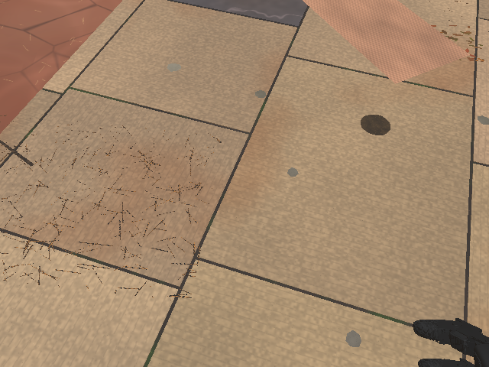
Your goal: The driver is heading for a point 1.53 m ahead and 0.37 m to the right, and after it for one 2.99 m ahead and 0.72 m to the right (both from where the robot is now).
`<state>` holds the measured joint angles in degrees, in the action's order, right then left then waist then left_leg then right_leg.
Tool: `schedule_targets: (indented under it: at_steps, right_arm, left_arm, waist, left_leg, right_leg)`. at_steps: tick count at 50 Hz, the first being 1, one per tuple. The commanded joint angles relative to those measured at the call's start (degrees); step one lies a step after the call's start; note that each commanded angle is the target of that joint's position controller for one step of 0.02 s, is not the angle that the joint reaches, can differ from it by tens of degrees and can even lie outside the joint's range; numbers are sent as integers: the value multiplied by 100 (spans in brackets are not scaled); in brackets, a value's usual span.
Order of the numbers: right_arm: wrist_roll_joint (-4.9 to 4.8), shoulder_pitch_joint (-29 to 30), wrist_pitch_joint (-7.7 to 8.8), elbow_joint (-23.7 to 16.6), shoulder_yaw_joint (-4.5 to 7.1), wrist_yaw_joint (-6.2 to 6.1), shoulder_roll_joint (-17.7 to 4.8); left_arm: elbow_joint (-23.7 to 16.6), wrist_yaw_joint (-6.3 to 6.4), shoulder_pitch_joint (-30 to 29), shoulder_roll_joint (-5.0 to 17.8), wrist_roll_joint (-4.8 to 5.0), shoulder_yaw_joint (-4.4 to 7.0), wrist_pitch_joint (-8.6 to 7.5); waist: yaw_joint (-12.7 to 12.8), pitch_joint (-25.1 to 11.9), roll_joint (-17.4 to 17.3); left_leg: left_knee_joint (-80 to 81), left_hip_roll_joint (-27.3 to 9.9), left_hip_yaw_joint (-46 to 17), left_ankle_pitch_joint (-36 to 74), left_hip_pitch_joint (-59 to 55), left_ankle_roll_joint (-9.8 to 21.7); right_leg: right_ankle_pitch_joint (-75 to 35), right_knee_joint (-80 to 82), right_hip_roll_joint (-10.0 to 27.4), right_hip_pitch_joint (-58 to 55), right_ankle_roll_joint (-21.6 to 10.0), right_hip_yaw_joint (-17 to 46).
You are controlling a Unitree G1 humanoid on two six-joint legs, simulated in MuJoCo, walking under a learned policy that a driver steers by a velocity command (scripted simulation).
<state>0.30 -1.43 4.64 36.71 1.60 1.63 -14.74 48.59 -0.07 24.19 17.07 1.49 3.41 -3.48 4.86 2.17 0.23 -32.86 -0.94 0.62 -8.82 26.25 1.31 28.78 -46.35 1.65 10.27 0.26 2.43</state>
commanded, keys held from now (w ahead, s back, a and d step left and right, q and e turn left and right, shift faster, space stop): w+e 0.70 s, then w+q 0.30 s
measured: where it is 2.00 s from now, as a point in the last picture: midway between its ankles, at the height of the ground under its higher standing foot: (347, 189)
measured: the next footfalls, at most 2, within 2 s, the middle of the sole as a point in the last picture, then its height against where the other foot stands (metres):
right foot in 0.46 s outside the picture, level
left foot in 1.00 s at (310, 273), level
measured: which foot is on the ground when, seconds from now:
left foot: down 0.00-0.48, up 0.50-0.98, down 1.00-1.00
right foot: up 0.00-0.44, down 0.46-1.00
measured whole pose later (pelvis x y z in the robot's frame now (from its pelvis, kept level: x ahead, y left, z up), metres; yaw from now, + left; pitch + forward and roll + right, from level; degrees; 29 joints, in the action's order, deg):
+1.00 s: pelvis +0.54 -0.14 +0.00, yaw -23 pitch +2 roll -1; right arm -0.7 -4.9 5.6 41.4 2.0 3.2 -16.0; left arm 44.5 0.8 20.5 17.9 0.1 3.8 -2.3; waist 2.9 0.2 -0.8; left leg -29.1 0.7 1.2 -2.4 27.9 4.6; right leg 26.7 -24.3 -3.3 -2.2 -2.8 3.1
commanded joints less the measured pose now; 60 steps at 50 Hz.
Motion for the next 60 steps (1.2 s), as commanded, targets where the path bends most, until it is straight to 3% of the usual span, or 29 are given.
schedule_targets:
  at_steps: [1,2,3,5,9,14,19,21,22,23,24,25,26,27,28,29,33,38,44,47,49,50,51,52,53,54,55,57,60]
  right_arm:
    - [-53,-1860,-23,213,361,-69,-991]
    - [-42,-1485,2,217,300,-50,-809]
    - [-13,-1202,28,238,263,-32,-624]
    - [45,-962,117,314,276,-40,-524]
    - [60,-1001,207,551,373,-121,-712]
    - [2,-1220,125,742,454,-206,-1004]
    - [-153,-1488,-57,937,555,-215,-1274]
    - [-205,-1429,-139,921,607,-243,-1458]
    - [-234,-1343,-192,900,606,-255,-1475]
    - [-190,-1416,-190,871,535,-277,-1316]
    - [94,-1873,-113,602,305,-238,-596]
    - [19,-1749,111,450,199,-172,-539]
    - [-239,-963,245,303,336,-116,-1062]
    - [-279,-758,323,209,309,-115,-1009]
    - [-142,-801,340,302,308,-167,-960]
    - [-40,-910,300,356,347,-193,-1008]
    - [63,-932,74,358,325,-188,-792]
    - [4,-90,89,231,169,-98,-484]
    - [-118,564,170,-19,159,83,-661]
    - [-132,278,178,-20,185,172,-739]
    - [-104,-791,158,269,351,144,-1002]
    - [-83,-1651,136,432,453,113,-1269]
    - [-48,-2152,113,441,588,95,-1828]
    - [-188,-2292,94,534,498,125,-1438]
    - [-201,-1996,67,457,413,88,-1160]
    - [-140,-1718,31,355,388,55,-1062]
    - [-99,-1481,3,306,352,40,-974]
    - [-41,-1288,-8,201,295,-2,-867]
    - [-92,-1364,-11,217,345,-96,-1005]
  left_arm:
    - [-689,23,-365,778,138,146,-166]
    - [-694,52,-524,697,80,143,-127]
    - [-699,56,-579,632,14,162,-70]
    - [-654,27,-428,399,38,141,65]
    - [-867,16,-826,242,-16,111,178]
    - [-1174,-179,-1702,95,-34,6,137]
    - [-1547,-324,-2229,255,-37,40,171]
    - [-1549,-327,-1843,474,-52,163,209]
    - [-1382,-303,-1122,678,-35,298,225]
    - [-1105,-214,-131,1056,-16,509,265]
    - [-1051,-102,104,1773,38,661,290]
    - [-1317,-155,62,1700,9,564,172]
    - [-1278,-210,-30,1230,-41,422,71]
    - [-1252,-208,-263,1086,-58,374,8]
    - [-1299,-192,-662,900,-49,314,-7]
    - [-1383,-164,-950,736,-96,258,-12]
    - [-1417,-47,-996,783,-106,261,-53]
    - [-1168,72,-660,745,-92,224,-40]
    - [-741,40,-174,869,-109,240,-41]
    - [-643,82,-275,955,-107,273,28]
    - [-693,119,-502,977,-137,259,90]
    - [-801,163,-525,859,-204,187,100]
    - [-1000,129,36,436,-256,53,-5]
    - [-980,74,-51,462,-217,4,-143]
    - [-1105,-10,-552,786,-34,67,-263]
    - [-1206,-36,-996,786,-4,49,-343]
    - [-1262,-28,-1227,749,-115,58,-385]
    - [-1288,0,-1145,695,-262,95,-340]
    - [-1317,44,-1158,514,-278,54,-231]
  waist:
    - [-1093,-1123,-953]
    - [-895,-788,-661]
    - [-727,-497,-698]
    - [-492,-348,-772]
    - [-447,-47,-391]
    - [-746,214,-247]
    - [-809,332,-274]
    - [-500,-69,-474]
    - [-61,-461,-429]
    - [396,-985,-206]
    - [10,-1371,1354]
    - [-21,-2389,1298]
    - [256,-1817,567]
    - [85,-1168,435]
    - [-190,-791,55]
    - [-413,-631,157]
    - [-595,-478,200]
    - [-212,-239,458]
    - [99,154,420]
    - [-108,63,481]
    - [-693,-670,410]
    - [-1059,-1308,114]
    - [-840,-1962,-1195]
    - [-940,-2156,-1484]
    - [-1021,-1383,-994]
    - [-985,-870,-456]
    - [-826,-445,-99]
    - [-537,-343,-287]
    - [-461,-312,-376]
  left_leg:
    - [1545,-2012,-2821,-1338,-3727,1088]
    - [1716,-1782,-2296,-878,-3081,993]
    - [1912,-1578,-1820,-463,-2575,955]
    - [2252,-1444,-1188,136,-1999,944]
    - [2524,-1480,-323,1035,-1915,1010]
    - [2602,-1413,542,1149,-2127,854]
    - [2096,-1639,909,1997,-2992,634]
    - [1152,-1590,1102,3943,-3150,499]
    - [119,-1435,1264,4526,-2966,375]
    - [-1322,-1190,1347,3944,-2101,148]
    - [-3520,-439,1279,-450,326,-247]
    - [-4642,349,-177,-2668,1506,-319]
    - [-4764,24,-591,-2172,2081,-179]
    - [-4369,-202,-532,-1639,2136,-60]
    - [-3882,-440,-541,-1252,1798,-67]
    - [-3472,-586,-576,-985,1355,-101]
    - [-2622,-527,-432,-411,881,-407]
    - [-513,-314,-285,1451,626,-538]
    - [194,-284,-250,1270,1180,-70]
    - [315,-129,-115,505,955,245]
    - [447,329,244,510,-646,525]
    - [319,-97,-434,786,-2136,797]
    - [625,-1408,-3118,134,-4140,1765]
    - [1503,-1763,-4726,-940,-4763,2055]
    - [1634,-1675,-4160,-1463,-4271,1775]
    - [1704,-1446,-3496,-1227,-3516,1592]
    - [1810,-1234,-3017,-667,-2788,1495]
    - [2005,-911,-2547,315,-2104,1434]
    - [2105,-735,-2067,1159,-1637,1502]
  right_leg:
    - [-102,-2575,185,3546,-139,412]
    - [-561,-2425,383,3344,-110,327]
    - [-896,-2200,521,3167,-81,331]
    - [-1267,-2067,651,2704,-20,343]
    - [-1998,-1407,676,3028,104,412]
    - [-3056,185,557,2806,-19,-50]
    - [-2380,890,355,2759,-380,-439]
    - [-1791,910,-62,1965,-621,-804]
    - [-1841,1150,-362,1003,-794,-965]
    - [-2078,1363,-510,-614,-1014,-743]
    - [-1886,1581,953,-2566,-1803,1842]
    - [-592,2738,1782,-3363,-2582,4622]
    - [-671,3086,1690,-3035,-2166,4072]
    - [-1083,3058,1484,-2281,-1959,3311]
    - [-1711,3025,1224,-1466,-1766,2653]
    - [-2278,3091,1025,-840,-1679,2210]
    - [-3247,3375,713,69,-1713,1555]
    - [-2789,3434,413,196,-1310,875]
    - [-2901,3249,1080,-993,-1254,1002]
    - [-4212,2836,1212,-1504,-1065,779]
    - [-6223,1566,866,-1370,-840,289]
    - [-5669,244,632,-557,-631,43]
    - [-2833,-1988,-323,1657,-103,-267]
    - [189,-2773,-673,2856,-16,332]
    - [-98,-3013,-293,3416,-96,584]
    - [-524,-2756,-57,3400,-154,472]
    - [-810,-2246,118,3287,-143,377]
    - [-1167,-1584,284,2736,-33,336]
    - [-1434,-894,257,2620,232,155]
